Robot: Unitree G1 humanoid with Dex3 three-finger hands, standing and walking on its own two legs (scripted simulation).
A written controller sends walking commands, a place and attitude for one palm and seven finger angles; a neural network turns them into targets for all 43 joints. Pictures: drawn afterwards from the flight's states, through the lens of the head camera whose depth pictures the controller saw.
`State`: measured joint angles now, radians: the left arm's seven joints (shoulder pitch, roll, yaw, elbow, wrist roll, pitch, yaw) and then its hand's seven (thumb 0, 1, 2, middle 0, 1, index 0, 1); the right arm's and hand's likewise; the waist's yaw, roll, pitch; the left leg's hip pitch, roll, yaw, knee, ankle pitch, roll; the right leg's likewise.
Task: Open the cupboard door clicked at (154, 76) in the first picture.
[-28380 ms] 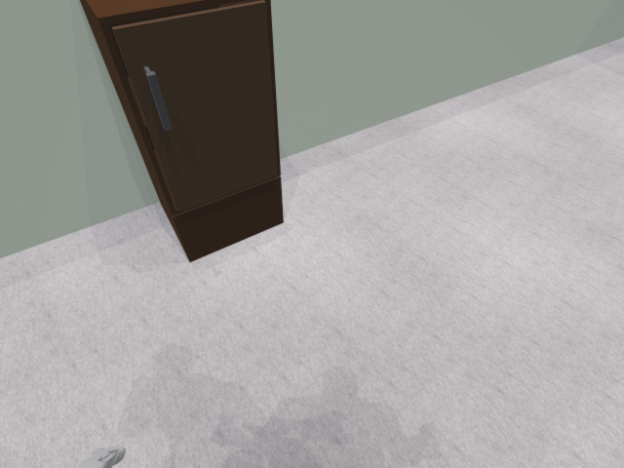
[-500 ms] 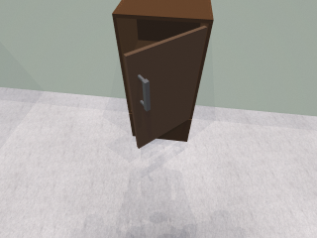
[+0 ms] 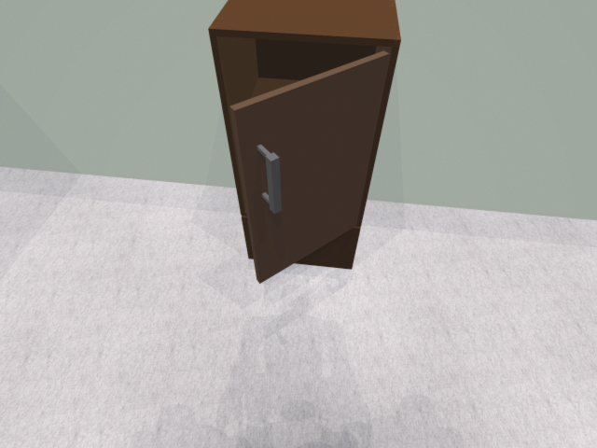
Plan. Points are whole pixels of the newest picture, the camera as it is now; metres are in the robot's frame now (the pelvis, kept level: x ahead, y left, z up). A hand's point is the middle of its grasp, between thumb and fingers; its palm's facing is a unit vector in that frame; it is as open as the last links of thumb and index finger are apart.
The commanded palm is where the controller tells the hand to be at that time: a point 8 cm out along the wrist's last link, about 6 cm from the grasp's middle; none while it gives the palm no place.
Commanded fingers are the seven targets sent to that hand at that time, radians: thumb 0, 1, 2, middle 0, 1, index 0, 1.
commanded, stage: walk to a spot facing it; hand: left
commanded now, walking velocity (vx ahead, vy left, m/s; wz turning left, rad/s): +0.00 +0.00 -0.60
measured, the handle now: (269, 179) +0.63 +0.10 -0.05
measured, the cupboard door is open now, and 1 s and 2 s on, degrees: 43 43 43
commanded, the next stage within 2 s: none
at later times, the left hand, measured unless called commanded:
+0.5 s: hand out of the picture +0.07 +0.16 -0.17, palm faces -0.14 -0.94 -0.31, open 7.4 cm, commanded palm none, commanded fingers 0.00 0.90 0.90 -0.20 -0.30 -0.20 -0.30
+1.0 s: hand (199, 420) +0.19 +0.18 -0.18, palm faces -0.45 -0.86 -0.23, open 7.4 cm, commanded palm none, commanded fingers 0.00 0.90 0.90 -0.20 -0.30 -0.20 -0.30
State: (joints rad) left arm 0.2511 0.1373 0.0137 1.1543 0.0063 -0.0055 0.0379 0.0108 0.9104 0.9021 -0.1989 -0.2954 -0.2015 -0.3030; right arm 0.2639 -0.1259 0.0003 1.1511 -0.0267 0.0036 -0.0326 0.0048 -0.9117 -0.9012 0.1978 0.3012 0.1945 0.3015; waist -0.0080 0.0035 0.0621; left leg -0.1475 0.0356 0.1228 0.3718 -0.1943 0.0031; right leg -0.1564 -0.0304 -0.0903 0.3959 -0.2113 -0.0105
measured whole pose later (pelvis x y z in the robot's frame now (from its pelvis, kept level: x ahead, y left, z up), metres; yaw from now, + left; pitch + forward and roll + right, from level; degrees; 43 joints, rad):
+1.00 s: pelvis +0.02 +0.02 -0.01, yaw -32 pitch +1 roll -2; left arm 0.19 0.28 0.10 0.90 0.02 0.06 -0.01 0.01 0.90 0.90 -0.20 -0.30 -0.20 -0.30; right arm 0.14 -0.19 -0.02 0.86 -0.03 0.02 -0.04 0.01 -0.91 -0.90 0.20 0.30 0.20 0.30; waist 0.04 -0.05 0.12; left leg -0.26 0.04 -0.03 0.51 -0.27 -0.01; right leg -0.49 0.08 0.07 0.99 -0.48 0.04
